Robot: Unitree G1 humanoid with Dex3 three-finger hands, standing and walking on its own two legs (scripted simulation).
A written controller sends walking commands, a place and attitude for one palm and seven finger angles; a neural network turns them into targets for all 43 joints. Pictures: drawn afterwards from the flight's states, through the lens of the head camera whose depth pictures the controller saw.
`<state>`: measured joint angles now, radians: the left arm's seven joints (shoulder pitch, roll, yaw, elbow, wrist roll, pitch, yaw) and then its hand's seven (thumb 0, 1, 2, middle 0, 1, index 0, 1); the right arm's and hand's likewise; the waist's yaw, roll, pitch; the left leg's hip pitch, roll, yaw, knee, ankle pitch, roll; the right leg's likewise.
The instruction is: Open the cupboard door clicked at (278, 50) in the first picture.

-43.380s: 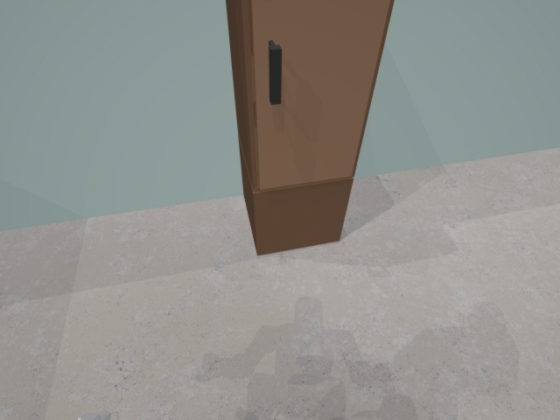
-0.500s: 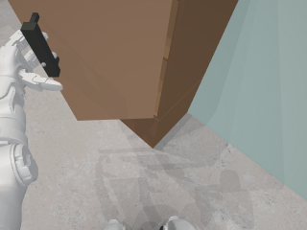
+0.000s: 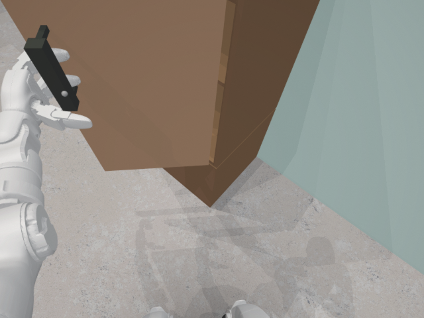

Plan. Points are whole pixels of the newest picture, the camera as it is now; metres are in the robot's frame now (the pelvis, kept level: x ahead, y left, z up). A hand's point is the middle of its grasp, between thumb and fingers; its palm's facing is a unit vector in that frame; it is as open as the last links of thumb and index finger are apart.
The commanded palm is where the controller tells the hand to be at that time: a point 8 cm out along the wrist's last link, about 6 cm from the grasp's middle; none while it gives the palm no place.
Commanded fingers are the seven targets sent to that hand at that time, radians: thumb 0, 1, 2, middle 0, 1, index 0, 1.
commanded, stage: slide the fingers in behind the handle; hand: left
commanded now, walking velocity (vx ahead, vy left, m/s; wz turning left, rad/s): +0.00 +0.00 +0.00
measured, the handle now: (58, 70) +0.55 +0.24 +0.12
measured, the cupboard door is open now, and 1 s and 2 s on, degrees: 46 47 85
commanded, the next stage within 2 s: close the thumb around the handle in 0.16 s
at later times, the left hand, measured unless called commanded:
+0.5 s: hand (63, 94) +0.49 +0.22 +0.12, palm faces +0.02 -1.00 -0.01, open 12.3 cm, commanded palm +0.47 +0.27 +0.12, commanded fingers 0.00 0.23 0.61 -0.35 -1.28 -0.35 -1.28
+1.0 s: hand (65, 93) +0.50 +0.22 +0.12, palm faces +0.03 -1.00 -0.01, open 6.1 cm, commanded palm +0.47 +0.27 +0.12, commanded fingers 0.00 0.90 0.90 -0.40 -1.35 -0.40 -1.35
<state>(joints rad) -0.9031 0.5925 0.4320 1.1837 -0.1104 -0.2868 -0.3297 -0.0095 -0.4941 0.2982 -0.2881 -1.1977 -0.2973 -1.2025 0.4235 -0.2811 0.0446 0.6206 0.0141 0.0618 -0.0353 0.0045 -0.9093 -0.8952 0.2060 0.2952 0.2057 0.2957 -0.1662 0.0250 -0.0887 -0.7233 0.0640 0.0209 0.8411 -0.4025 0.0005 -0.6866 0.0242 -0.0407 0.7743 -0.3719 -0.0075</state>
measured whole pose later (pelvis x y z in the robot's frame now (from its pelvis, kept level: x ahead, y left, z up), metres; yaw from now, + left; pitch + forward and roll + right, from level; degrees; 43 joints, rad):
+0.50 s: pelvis +0.00 +0.00 +0.00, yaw +0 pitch +17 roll -2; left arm -0.94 0.59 0.41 1.20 -0.11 -0.29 -0.33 -0.01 -0.24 0.41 -0.32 -1.23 -0.32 -1.23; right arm 0.42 -0.28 0.05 0.62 0.01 0.04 -0.04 0.00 -0.91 -0.90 0.21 0.30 0.21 0.30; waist -0.16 0.02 -0.09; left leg -0.74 0.06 0.02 0.86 -0.40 0.00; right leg -0.70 0.02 -0.04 0.79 -0.37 0.00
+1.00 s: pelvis +0.00 +0.00 +0.00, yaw +0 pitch +16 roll -2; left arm -0.89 0.57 0.42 1.16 -0.12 -0.28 -0.31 0.01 0.68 0.77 -0.35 -1.34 -0.35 -1.35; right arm 0.42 -0.28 0.04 0.63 0.01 0.05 -0.03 0.00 -0.91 -0.90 0.21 0.30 0.21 0.30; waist -0.16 0.03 -0.10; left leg -0.72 0.06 0.02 0.84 -0.41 0.00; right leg -0.69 0.02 -0.04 0.78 -0.38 -0.01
